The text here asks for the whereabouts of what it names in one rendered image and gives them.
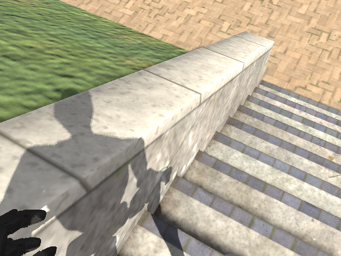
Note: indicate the stairs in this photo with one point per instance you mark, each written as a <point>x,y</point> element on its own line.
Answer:
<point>269,184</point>

